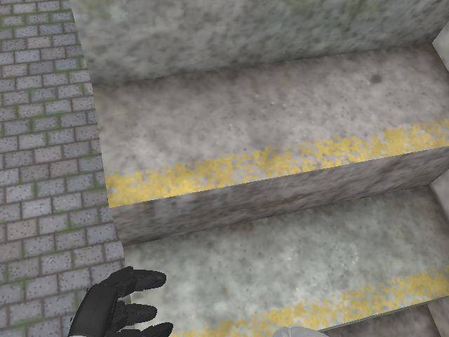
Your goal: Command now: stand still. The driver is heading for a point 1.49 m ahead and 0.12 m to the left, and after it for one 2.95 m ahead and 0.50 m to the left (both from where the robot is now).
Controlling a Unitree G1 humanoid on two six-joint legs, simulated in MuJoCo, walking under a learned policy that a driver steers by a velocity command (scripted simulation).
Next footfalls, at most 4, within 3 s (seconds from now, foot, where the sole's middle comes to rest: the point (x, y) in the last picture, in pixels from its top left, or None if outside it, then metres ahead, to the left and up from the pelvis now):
0.04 left None -0.13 0.04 -0.59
0.18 left None -0.16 0.05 -0.74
0.32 right None -0.03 -0.02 -0.59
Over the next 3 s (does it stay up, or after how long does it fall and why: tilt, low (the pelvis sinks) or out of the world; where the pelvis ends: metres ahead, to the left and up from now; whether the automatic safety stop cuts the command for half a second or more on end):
falls after 0.86 s (tilt)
